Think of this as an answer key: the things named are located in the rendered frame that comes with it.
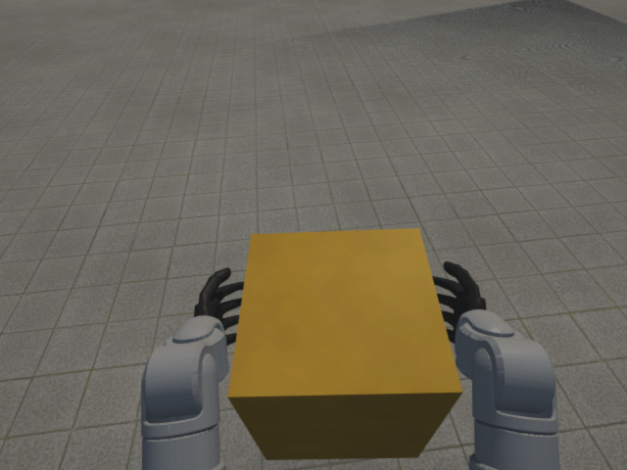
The right robot hand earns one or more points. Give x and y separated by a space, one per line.
466 292

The left robot hand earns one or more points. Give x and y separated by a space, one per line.
211 296

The carton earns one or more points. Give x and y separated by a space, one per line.
341 349

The robot left forearm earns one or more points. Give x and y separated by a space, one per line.
180 400

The robot right forearm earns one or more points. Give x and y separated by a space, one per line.
513 395

